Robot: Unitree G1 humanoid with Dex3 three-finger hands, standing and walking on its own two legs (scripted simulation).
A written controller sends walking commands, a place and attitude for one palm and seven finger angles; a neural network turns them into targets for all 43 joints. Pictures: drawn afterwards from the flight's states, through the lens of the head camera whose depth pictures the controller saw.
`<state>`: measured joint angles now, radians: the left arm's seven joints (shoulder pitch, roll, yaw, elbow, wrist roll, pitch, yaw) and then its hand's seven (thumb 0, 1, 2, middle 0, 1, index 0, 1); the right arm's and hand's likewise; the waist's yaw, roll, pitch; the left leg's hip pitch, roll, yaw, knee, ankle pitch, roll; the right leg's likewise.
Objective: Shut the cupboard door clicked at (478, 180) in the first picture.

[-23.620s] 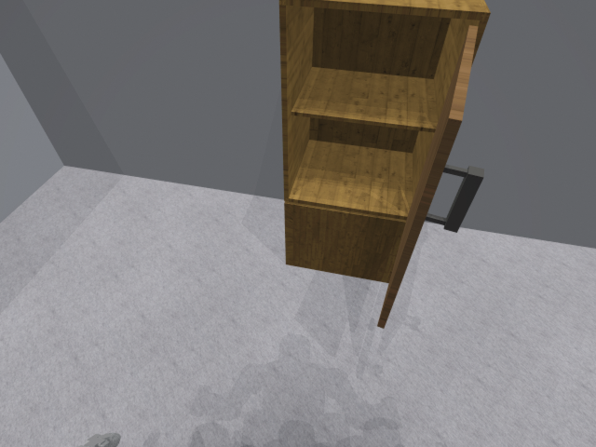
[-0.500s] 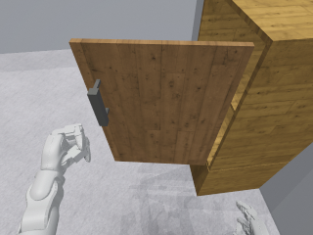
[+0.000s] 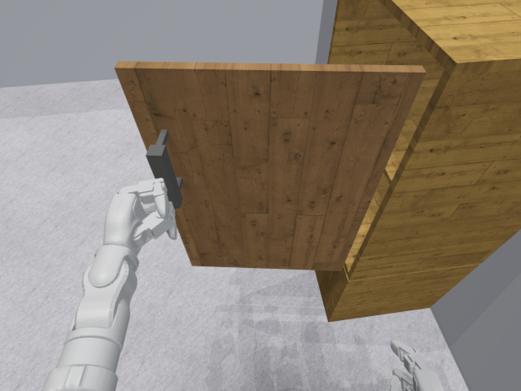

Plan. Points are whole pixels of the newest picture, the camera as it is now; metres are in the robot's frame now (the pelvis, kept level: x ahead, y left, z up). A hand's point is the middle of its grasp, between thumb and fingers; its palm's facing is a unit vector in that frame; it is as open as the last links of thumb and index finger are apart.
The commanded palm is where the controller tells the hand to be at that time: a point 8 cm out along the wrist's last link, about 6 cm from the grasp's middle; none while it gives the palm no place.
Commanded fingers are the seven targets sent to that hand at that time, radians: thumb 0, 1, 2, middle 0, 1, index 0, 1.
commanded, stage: bring the fist close to the handle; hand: left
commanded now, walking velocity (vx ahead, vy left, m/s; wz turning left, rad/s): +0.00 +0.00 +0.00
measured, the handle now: (169, 169) +0.45 +0.18 +0.08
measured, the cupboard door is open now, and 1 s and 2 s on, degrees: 80 74 59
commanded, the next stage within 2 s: push the door shut along its arc in 0.34 s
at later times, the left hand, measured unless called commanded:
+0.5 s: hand (166, 218) +0.35 +0.16 +0.08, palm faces -0.01 -1.00 -0.01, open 3.1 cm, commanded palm +0.33 +0.21 +0.09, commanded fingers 0.00 0.90 0.90 -1.30 -1.50 -1.30 -1.50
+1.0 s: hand (185, 186) +0.41 +0.14 +0.09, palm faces -0.13 -0.99 -0.03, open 3.1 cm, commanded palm +0.40 +0.19 +0.09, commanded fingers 0.00 0.90 0.90 -1.30 -1.50 -1.30 -1.50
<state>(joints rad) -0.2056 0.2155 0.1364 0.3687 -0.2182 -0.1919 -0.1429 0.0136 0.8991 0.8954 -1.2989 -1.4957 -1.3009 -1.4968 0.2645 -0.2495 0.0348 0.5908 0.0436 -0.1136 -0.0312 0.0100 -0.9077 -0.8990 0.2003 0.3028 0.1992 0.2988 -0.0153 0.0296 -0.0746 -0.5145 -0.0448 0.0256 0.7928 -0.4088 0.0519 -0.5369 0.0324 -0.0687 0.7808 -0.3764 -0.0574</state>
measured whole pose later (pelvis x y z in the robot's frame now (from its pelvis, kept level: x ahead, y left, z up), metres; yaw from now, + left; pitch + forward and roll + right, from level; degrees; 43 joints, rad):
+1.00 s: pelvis -0.01 +0.00 +0.00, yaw +0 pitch +10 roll +0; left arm -0.60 0.29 0.15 0.83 -0.19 -0.30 -0.24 0.01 0.90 0.90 -1.31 -1.50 -1.31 -1.50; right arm 0.32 -0.27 0.02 0.64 0.05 -0.05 -0.02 0.01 -0.91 -0.90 0.20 0.30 0.20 0.30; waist -0.06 0.02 -0.06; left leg -0.59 -0.05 0.03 0.82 -0.40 0.06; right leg -0.61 0.03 -0.07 0.81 -0.36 -0.05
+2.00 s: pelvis +0.00 +0.01 -0.03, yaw -2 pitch +21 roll -2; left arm -1.13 0.44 0.22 1.26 -0.11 -0.27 -0.39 0.01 0.90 0.90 -1.30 -1.50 -1.30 -1.50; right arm 0.41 -0.29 0.03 0.66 0.01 -0.03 -0.01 0.00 -0.91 -0.90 0.20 0.30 0.20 0.30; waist -0.22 0.05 -0.09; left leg -0.87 -0.02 0.03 0.96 -0.46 0.06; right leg -0.88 0.05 -0.07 0.91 -0.39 -0.05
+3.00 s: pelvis +0.00 -0.02 -0.01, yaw -2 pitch +18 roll +0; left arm -0.96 0.27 0.28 1.18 -0.02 -0.40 0.09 0.01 0.90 0.90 -1.30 -1.50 -1.30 -1.50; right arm 0.46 -0.27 -0.01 0.65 -0.03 0.00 0.08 0.00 -0.91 -0.90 0.20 0.30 0.20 0.30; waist -0.17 0.05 -0.14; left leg -0.75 0.00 0.04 0.86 -0.42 0.02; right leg -0.78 0.07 -0.06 0.84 -0.37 -0.09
